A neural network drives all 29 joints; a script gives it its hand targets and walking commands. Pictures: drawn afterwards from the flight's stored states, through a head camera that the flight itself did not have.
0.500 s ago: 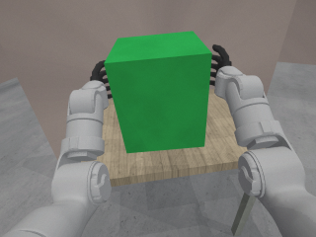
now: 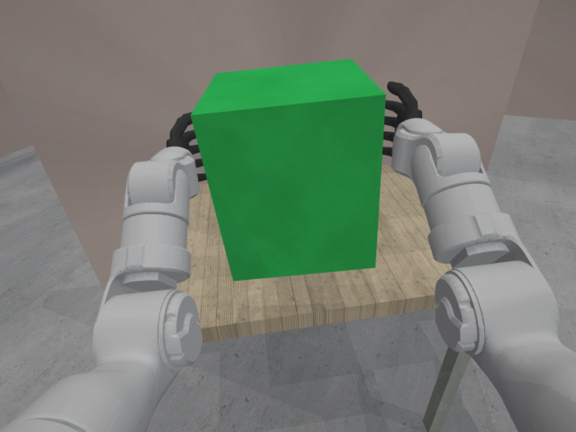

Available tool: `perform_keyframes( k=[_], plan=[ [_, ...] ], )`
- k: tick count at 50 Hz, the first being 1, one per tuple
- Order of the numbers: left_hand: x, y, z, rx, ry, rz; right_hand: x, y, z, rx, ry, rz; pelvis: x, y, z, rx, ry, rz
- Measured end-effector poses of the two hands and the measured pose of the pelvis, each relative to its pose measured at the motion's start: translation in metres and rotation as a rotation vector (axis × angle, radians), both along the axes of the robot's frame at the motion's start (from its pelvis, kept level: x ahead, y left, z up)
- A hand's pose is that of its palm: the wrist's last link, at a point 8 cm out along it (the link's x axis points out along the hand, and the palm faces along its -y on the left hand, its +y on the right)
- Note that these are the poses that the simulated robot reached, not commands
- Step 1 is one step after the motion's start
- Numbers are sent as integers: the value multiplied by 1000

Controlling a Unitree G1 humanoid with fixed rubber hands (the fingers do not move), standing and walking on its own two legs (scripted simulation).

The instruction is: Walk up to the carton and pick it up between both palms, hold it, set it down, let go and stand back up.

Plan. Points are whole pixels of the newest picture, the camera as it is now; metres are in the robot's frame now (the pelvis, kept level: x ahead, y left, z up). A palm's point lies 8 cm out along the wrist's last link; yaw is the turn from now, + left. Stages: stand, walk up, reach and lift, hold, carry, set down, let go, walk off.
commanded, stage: hold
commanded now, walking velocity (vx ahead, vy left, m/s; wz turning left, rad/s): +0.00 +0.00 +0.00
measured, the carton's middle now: (293, 167) +0.42 +0.00 +0.24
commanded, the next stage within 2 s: none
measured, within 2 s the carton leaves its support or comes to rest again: neither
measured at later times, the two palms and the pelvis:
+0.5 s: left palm (182, 163) +0.37 +0.15 +0.28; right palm (407, 136) +0.37 -0.15 +0.30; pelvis +0.00 +0.00 +0.00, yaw +0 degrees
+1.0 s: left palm (182, 164) +0.37 +0.15 +0.27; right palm (407, 136) +0.37 -0.15 +0.30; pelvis +0.00 +0.00 +0.00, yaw +0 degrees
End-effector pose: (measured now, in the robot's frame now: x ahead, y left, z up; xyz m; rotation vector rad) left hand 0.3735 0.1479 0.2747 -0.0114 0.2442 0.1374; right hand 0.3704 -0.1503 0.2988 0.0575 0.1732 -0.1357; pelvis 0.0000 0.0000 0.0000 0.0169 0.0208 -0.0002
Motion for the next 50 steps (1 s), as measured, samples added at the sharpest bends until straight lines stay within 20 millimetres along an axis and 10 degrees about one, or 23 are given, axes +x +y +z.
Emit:
perform_keyframes(
  k=[50],
  plan=[
    [-1, -1, -1, 4, 17, -3, -1, -1, 0, -2, 13, -3, 0, -1, 0, 0, 0, 0]
  ],
)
